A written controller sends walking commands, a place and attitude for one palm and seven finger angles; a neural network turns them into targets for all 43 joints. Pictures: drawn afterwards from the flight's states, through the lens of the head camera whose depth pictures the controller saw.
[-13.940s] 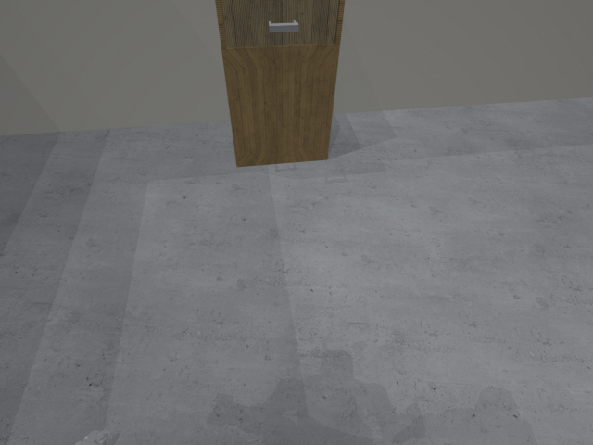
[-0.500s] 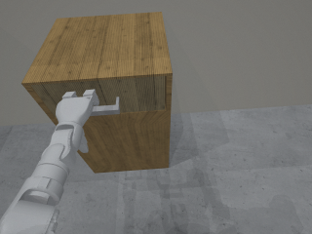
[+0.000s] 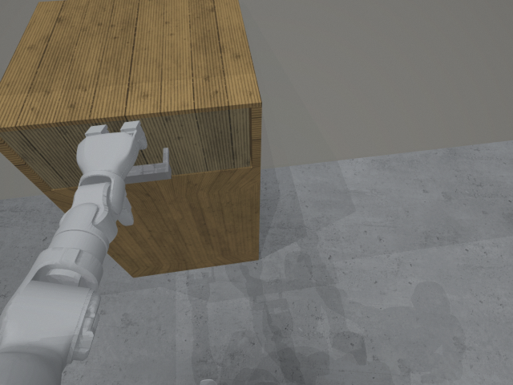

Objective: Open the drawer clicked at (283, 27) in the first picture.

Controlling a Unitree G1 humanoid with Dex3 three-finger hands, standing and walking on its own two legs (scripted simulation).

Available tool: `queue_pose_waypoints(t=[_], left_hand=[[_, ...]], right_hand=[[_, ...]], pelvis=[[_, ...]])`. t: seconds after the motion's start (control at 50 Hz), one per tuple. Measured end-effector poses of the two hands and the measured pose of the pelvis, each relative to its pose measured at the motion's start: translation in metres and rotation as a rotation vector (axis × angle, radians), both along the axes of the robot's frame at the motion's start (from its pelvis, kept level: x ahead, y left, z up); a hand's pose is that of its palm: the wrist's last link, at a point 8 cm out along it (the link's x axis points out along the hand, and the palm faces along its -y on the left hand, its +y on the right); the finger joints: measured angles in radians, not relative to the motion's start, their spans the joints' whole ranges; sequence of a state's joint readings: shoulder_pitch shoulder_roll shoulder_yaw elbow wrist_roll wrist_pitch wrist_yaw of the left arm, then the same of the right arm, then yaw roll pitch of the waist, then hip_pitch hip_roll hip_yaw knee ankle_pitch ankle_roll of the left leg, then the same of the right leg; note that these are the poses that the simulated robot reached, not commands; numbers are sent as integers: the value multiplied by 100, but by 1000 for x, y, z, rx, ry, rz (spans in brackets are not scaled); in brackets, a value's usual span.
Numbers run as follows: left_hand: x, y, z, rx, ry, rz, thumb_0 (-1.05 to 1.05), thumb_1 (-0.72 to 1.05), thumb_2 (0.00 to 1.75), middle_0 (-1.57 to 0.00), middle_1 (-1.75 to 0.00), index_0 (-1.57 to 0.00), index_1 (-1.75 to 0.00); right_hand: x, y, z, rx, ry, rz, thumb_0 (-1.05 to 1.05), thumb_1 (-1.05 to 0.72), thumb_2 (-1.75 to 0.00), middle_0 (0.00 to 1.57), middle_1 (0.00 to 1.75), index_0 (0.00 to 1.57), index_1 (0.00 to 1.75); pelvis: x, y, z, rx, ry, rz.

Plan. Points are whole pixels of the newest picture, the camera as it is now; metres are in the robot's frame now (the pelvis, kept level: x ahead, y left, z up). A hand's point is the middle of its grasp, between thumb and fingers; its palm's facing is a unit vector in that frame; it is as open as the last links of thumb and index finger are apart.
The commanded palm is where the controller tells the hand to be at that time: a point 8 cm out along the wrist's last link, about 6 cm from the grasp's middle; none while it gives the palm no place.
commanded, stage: move the hooked fingers above the handle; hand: left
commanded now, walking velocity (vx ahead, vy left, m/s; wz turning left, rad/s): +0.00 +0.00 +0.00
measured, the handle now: (141, 164) +0.53 +0.22 -0.03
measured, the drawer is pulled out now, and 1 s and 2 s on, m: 0.00 0.00 0.00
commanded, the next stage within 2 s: lower the fingers behind the handle in 0.84 s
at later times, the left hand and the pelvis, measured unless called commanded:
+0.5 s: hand (130, 166) +0.48 +0.21 +0.02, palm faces -0.05 -0.03 -1.00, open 13.8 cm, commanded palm +0.46 +0.22 +0.09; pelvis +0.00 +0.00 +0.00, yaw -1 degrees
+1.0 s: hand (124, 170) +0.47 +0.22 +0.03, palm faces -0.07 -0.02 -1.00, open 13.8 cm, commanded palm +0.46 +0.22 +0.08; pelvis +0.00 -0.01 +0.00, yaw +0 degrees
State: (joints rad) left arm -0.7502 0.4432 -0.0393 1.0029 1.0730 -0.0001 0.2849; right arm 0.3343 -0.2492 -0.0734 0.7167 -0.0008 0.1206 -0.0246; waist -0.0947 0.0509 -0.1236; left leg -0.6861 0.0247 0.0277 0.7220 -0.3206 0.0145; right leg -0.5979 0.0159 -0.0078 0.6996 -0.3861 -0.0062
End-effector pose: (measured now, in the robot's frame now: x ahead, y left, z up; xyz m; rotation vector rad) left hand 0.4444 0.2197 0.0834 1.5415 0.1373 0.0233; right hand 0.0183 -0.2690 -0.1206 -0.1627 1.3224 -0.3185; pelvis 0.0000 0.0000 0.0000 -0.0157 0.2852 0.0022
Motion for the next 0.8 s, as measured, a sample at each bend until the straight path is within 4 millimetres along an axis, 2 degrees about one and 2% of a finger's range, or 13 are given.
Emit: queue_pose_waypoints(t=[0.18,0.34,0.58,0.8], left_hand=[[16,0,-5,-3,-17,0,0,-49,30,-32,-120,-32,-120],[22,-7,-8,-11,-10,-2,0,-49,30,-32,-120,-32,-120],[14,-7,-3,0,-26,12,0,-49,30,-32,-120,-32,-120],[5,-7,0,-1,-19,0,0,-49,30,-32,-120,-32,-120]], right_hand=[[-21,2,-2,-8,59,-22,1,-91,-90,20,30,20,30],[-27,7,-2,6,74,-36,1,-91,-90,20,30,20,30],[-10,9,-5,26,37,-21,1,-91,-90,20,30,20,30],[14,-1,-2,6,-16,19,1,-91,-90,20,30,20,30]], pelvis=[[0,3,-5,-7,37,-1],[2,5,-5,-8,45,-8],[4,3,-3,-5,29,-10],[3,-3,-1,-2,12,8]])
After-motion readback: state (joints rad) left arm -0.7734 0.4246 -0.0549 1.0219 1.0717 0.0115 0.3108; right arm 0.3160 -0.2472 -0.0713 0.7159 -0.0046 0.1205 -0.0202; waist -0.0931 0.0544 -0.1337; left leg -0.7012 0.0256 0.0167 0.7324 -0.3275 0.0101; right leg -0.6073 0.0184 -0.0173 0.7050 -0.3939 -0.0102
